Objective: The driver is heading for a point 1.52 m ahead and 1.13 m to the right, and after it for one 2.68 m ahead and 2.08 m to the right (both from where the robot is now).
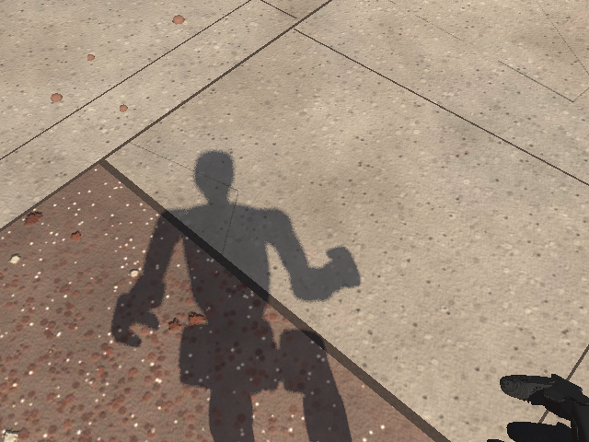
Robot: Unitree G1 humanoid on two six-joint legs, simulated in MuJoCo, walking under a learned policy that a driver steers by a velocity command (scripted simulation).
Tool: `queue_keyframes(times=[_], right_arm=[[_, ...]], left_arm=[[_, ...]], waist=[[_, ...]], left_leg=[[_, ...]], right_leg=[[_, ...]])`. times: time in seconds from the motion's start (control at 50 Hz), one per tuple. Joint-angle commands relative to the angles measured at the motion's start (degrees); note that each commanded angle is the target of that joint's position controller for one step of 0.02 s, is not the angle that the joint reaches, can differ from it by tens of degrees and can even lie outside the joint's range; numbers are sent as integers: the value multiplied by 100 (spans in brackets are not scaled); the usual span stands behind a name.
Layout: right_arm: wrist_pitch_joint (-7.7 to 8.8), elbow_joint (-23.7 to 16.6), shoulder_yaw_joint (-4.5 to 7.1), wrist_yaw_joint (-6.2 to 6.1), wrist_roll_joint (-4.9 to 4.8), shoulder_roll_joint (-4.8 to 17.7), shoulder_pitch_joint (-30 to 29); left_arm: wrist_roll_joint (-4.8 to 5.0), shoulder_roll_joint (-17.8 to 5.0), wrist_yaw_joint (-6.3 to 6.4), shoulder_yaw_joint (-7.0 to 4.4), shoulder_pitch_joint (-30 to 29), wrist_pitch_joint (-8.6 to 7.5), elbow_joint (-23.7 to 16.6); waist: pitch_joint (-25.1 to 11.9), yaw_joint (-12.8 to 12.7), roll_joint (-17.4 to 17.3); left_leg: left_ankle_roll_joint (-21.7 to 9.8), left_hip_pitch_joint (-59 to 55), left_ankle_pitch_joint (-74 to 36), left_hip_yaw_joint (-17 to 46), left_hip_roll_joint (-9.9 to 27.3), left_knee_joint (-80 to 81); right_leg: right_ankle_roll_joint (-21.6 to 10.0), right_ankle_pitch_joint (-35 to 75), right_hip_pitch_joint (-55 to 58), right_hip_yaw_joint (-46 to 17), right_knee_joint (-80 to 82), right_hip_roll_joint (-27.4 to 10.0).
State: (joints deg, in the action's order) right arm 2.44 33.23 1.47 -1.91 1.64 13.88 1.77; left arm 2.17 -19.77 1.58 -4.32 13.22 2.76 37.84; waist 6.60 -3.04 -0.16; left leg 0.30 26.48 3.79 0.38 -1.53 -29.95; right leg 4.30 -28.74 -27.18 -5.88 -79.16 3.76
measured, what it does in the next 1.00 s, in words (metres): steps on the spot, turning right: right foot, then left foot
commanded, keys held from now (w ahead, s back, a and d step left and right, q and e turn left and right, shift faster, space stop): shift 0.44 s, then e+shift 0.38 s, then w+e+shift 0.18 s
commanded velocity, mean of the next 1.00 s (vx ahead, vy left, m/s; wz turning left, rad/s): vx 0.10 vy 0.00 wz -0.53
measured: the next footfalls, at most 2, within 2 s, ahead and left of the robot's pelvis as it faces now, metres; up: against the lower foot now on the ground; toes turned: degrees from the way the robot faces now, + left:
right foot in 0.26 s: +0.10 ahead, -0.11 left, +0.00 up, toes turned -6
left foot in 0.56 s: +0.09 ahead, +0.13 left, +0.00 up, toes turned -11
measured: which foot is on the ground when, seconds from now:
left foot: down 0.00-0.26, up 0.28-0.54, down 0.56-0.94, up 0.96-1.00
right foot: up 0.00-0.24, down 0.26-0.58, up 0.60-0.94, down 0.96-1.00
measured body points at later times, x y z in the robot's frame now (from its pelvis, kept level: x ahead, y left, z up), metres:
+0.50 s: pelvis +0.04 +0.00 +0.02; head +0.06 -0.02 +0.47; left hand +0.26 +0.22 -0.07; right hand +0.14 -0.29 -0.10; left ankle +0.06 +0.15 -0.70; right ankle +0.06 -0.10 -0.72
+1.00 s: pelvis +0.03 -0.04 +0.00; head +0.04 -0.08 +0.45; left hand +0.29 +0.15 -0.07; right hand +0.02 -0.36 -0.11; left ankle +0.04 +0.13 -0.68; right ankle -0.03 -0.10 -0.72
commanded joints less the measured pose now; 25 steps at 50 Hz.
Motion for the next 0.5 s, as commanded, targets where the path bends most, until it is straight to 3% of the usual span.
queue_keyframes(times=[0.02,0.06,0.1,0.2,0.24,0.26,0.28,0.3,0.32,0.36,0.4,0.44,0.5], right_arm=[[-3,-186,283,25,19,803,148],[47,5,349,85,8,909,234],[5,86,381,109,-85,976,150],[-155,290,387,165,-251,1142,122],[-190,451,306,171,-301,963,334],[-181,559,210,201,-226,704,634],[-146,387,129,226,-74,434,766],[-160,358,248,164,-77,876,251],[-198,415,327,147,-159,1010,384],[-281,677,363,86,-101,965,783],[-294,754,313,82,-110,777,900],[-270,711,212,108,-166,562,739],[-250,587,249,69,-224,720,547]], left_arm=[[-61,-235,59,-75,415,50,-487],[-133,10,63,21,362,-49,-487],[-175,-31,25,56,215,-61,-477],[-193,-267,-121,23,-118,47,-507],[-243,-273,-160,4,10,35,-429],[-299,-447,-137,-9,49,30,-492],[-398,-881,-95,-64,-284,47,-588],[-507,-706,-84,-41,-406,-42,-650],[-532,-530,-78,31,-675,-143,-611],[-385,-301,-93,88,-996,-279,-542],[-347,-152,-97,141,-1071,-295,-456],[-316,-103,-110,134,-899,-256,-353],[-174,-620,-80,-72,-629,-138,-301]], waist=[[-965,104,-485],[-1323,121,-519],[-1653,144,-474],[-1360,169,-719],[-1240,90,-645],[-1234,140,-106],[-1187,476,1375],[-979,42,1141],[-861,252,1012],[-889,410,829],[-977,488,711],[-1096,346,724],[-1055,214,853]], left_leg=[[-1199,-1113,-1231,1288,1421,1270],[-1424,-1305,-2507,1010,1525,1190],[-1537,-1372,-2478,908,1694,1181],[-1348,-931,72,743,1624,1317],[-935,-441,907,553,1400,1018],[-454,-29,1604,223,1075,463],[62,428,2372,-597,292,-454],[174,158,2656,-36,381,-1422],[210,110,2540,72,394,-1901],[343,14,2183,96,439,-2175],[441,-345,2044,51,444,-2093],[456,-497,2081,-3,441,-1440],[406,-457,1945,-75,110,-636]], right_leg=[[48,103,-420,229,672,-499],[-13,102,-95,302,1505,-523],[-104,583,335,281,2231,-597],[-422,1191,1268,516,3901,-433],[-712,1583,2102,586,4978,-332],[-988,1813,2529,-223,5622,-915],[-1725,1651,2129,-1715,6093,-2157],[-2093,1378,1310,-1946,6447,-2278],[-2010,1461,1106,-1629,6408,-2096],[-1667,2063,1156,-1025,6162,-1669],[-1591,3165,1122,-643,5874,-1437],[-1639,3579,1452,-618,5630,-1397],[-1836,3923,1844,-1345,5468,-1481]])
Over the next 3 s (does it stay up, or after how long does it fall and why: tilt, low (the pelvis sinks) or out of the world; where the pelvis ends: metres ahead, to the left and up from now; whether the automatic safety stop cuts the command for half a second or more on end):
stays up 1.19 -0.68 0.02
